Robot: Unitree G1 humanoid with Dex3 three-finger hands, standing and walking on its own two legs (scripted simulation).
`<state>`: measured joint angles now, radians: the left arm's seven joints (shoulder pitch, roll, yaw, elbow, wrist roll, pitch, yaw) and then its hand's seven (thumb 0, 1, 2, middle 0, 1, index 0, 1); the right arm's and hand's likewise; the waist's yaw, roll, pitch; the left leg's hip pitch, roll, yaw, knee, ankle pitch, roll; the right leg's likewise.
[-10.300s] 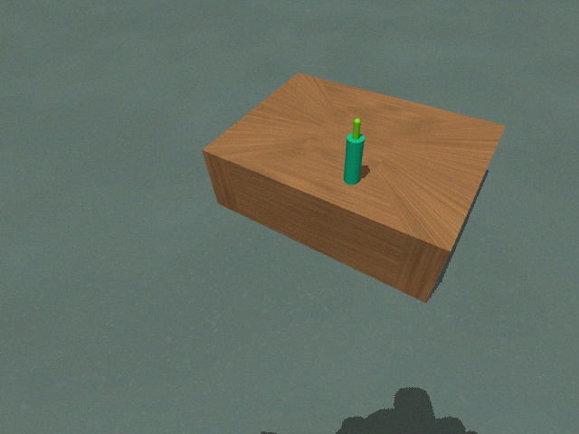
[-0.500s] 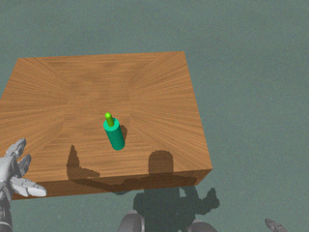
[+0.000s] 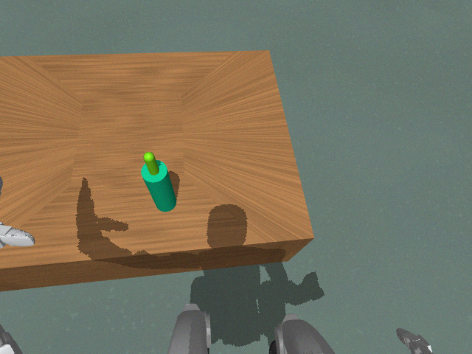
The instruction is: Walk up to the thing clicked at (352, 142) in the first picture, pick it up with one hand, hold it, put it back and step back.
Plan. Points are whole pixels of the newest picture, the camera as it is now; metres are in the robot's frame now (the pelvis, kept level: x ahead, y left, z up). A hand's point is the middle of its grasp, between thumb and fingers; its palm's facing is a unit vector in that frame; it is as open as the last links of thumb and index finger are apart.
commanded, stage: go down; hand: left
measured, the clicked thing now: (158, 182) +0.51 +0.20 -0.23
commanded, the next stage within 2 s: none
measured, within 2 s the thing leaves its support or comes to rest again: neither
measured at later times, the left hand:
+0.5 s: hand (0, 184) +0.39 +0.39 +0.01, palm faces +0.20 -0.98 -0.04, open 17.5 cm
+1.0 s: hand out of the picture +0.41 +0.40 +0.01, palm faces +0.19 -0.98 -0.03, open 17.5 cm
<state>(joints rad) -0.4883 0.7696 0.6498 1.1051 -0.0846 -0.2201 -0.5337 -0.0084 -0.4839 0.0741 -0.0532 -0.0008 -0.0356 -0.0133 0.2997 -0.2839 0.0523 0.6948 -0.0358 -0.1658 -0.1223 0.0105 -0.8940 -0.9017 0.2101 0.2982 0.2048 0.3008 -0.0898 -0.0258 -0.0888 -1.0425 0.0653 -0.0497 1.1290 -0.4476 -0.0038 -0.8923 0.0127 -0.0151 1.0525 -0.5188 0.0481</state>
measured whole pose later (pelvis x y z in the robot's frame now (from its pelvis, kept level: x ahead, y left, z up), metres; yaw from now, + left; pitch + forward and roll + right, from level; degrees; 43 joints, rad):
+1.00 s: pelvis -0.01 +0.01 -0.02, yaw +0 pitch +24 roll -7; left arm -0.68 0.88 0.69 1.18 -0.10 -0.25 -0.58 -0.01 -0.54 0.06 -0.06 -0.01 -0.04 -0.02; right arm 0.30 -0.28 0.09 0.68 -0.05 -0.15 -0.11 0.01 -0.91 -0.90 0.21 0.30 0.21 0.30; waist -0.12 -0.03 -0.09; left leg -1.17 0.06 -0.07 1.22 -0.47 0.01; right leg -1.00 0.02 -0.03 1.12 -0.54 0.06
